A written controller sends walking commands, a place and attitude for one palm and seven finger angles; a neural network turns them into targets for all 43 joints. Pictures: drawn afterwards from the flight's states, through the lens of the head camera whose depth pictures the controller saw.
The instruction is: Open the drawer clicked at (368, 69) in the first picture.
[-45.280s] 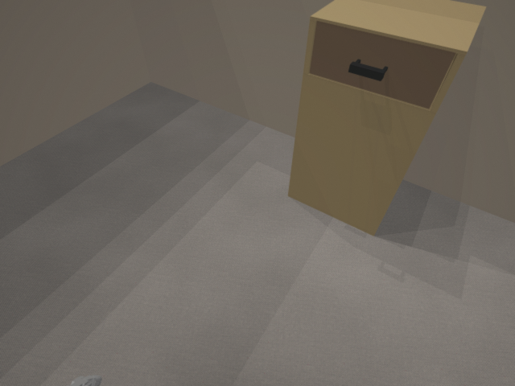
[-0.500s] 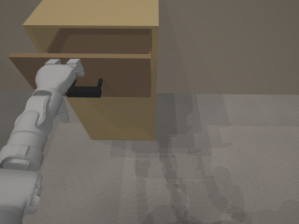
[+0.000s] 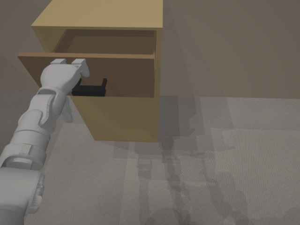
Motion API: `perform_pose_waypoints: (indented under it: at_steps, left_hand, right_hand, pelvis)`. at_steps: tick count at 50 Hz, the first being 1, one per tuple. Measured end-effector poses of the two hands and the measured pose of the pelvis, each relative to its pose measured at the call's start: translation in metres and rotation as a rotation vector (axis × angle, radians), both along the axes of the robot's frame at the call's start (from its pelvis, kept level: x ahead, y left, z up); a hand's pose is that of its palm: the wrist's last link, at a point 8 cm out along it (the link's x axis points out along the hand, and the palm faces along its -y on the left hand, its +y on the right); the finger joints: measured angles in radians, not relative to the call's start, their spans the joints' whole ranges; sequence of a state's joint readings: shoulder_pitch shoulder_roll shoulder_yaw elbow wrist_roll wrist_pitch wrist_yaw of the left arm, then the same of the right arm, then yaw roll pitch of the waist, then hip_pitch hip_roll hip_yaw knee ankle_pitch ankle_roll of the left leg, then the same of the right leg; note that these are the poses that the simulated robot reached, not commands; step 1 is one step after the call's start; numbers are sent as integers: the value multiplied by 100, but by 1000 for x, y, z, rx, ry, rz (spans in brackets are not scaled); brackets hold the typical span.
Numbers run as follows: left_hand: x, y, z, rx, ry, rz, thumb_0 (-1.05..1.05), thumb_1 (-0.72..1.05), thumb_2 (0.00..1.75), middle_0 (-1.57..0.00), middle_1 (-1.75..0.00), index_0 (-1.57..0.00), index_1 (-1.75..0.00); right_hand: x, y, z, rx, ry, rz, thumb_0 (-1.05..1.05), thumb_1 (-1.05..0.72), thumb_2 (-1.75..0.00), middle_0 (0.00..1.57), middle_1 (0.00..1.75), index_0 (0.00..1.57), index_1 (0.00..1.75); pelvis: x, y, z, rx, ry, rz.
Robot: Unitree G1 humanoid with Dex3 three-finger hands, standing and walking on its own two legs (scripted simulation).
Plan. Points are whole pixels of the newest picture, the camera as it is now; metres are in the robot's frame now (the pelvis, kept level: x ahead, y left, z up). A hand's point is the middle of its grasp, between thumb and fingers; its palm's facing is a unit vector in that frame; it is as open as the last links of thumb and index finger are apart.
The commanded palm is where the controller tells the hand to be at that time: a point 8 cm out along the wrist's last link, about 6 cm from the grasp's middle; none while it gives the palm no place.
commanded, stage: re-aim the fingers above the handle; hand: left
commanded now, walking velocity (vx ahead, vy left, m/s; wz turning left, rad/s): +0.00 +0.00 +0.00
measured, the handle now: (90, 85) +0.53 +0.21 +0.03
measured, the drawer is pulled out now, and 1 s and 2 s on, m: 0.16 0.16 0.16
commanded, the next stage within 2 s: lower the fingers behind the handle in 0.84 s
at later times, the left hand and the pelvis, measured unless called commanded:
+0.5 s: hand (71, 89) +0.46 +0.23 +0.10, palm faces -0.01 -0.01 -1.00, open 13.8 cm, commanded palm +0.43 +0.24 +0.15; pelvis +0.00 -0.01 +0.00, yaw -1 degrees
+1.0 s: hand (75, 88) +0.46 +0.22 +0.10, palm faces -0.01 -0.01 -1.00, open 13.8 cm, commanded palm +0.43 +0.23 +0.15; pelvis +0.01 +0.00 +0.00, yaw +0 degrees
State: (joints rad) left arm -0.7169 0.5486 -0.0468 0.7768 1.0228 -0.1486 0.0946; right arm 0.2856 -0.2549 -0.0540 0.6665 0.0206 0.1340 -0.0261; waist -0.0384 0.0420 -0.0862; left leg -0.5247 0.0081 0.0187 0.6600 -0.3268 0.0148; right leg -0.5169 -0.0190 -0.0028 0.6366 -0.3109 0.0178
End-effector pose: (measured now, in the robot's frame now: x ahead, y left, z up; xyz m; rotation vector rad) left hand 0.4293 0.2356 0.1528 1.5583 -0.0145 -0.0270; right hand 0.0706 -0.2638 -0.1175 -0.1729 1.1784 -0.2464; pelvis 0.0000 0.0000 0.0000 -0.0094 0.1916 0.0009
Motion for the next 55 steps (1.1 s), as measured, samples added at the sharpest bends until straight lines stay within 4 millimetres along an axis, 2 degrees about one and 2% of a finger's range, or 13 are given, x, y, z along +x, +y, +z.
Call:
perform_pose_waypoints:
  at_steps: [11, 19, 28, 48, 55]
  left_hand:
    - [3, -3, 0, 4, 13, 6, 0, -49, 30, -32, -120, -32, -120]
    - [6, -9, 1, -4, -9, -8, 0, -49, 30, -32, -120, -32, -120]
    - [5, -1, -2, 9, 13, 22, 0, -49, 30, -32, -120, -32, -120]
    - [9, -13, 0, 0, -9, 4, 0, -49, 30, -32, -120, -32, -120]
    - [5, -13, -9, 3, 23, 1, 0, -49, 30, -32, -120, -32, -120]
  right_hand:
    - [-15, -10, -1, -16, 30, -21, 1, -90, -90, 20, 30, 20, 30]
    - [-19, -13, -1, -16, 32, -34, 1, -90, -90, 20, 30, 20, 30]
    - [-14, -11, 0, -12, 22, -33, 1, -90, -90, 20, 30, 20, 30]
    - [1, -4, -2, 11, 4, -16, 1, -90, -90, 20, 30, 20, 30]
    - [2, -3, -2, 14, 2, -11, 1, -90, -90, 20, 30, 20, 30]
  pelvis:
    - [-2, -4, 0, 2, 1, -1]
    - [-1, -6, 0, 3, 6, -7]
    - [0, -6, 1, 3, 7, -8]
    - [5, -3, 1, 3, 9, -5]
    - [5, -4, 1, 4, 5, -5]
